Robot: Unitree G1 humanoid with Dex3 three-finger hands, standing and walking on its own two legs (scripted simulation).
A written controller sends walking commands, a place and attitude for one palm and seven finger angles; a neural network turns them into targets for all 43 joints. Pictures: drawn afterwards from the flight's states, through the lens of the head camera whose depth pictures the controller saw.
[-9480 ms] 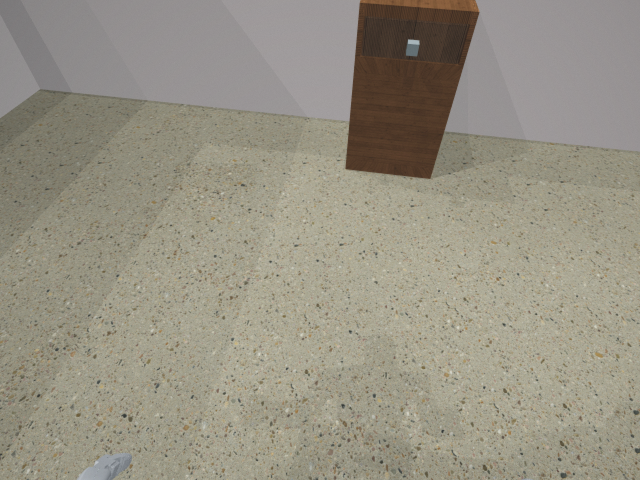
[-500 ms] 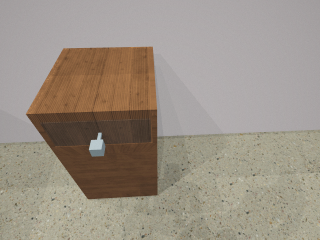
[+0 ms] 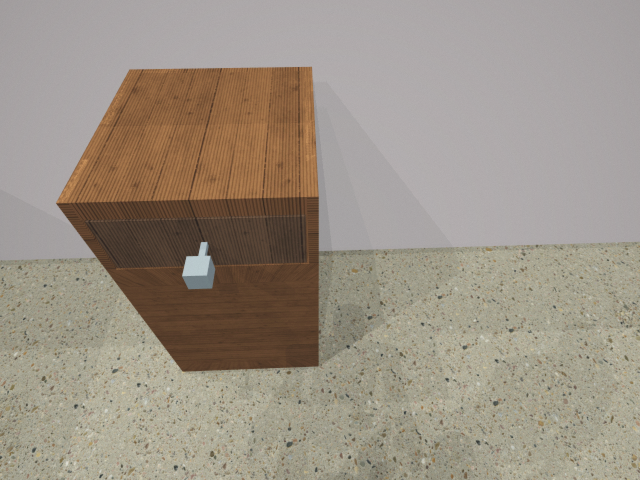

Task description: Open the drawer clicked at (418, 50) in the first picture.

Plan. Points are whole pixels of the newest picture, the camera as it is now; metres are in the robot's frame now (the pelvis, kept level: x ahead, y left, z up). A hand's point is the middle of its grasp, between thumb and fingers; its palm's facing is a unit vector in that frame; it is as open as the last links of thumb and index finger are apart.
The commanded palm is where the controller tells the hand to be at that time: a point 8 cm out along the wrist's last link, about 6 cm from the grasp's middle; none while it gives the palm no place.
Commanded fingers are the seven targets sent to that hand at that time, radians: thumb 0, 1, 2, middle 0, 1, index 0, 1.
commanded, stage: come to a stop and stand still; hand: left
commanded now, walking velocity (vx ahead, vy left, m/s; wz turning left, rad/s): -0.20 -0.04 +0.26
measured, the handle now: (201, 262) +0.48 +0.25 -0.11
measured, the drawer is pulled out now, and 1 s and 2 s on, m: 0.00 0.00 0.00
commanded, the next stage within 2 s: none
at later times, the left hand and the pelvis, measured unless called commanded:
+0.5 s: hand out of the picture -0.08 +0.13 -0.15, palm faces +0.19 -0.96 -0.23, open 7.3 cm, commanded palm none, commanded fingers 0.00 0.90 0.90 -0.20 -0.30 -0.20 -0.30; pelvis -0.05 -0.04 +0.02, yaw +6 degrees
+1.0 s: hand out of the picture -0.03 +0.18 -0.17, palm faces +0.10 -0.97 -0.22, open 7.3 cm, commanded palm none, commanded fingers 0.00 0.90 0.90 -0.20 -0.30 -0.20 -0.30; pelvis -0.02 +0.01 +0.00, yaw +5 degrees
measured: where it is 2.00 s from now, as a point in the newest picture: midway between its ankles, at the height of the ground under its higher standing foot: outside the picture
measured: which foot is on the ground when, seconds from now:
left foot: down 0.00-0.12, up 0.14-0.66, down 0.68-1.00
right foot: down 0.00-1.00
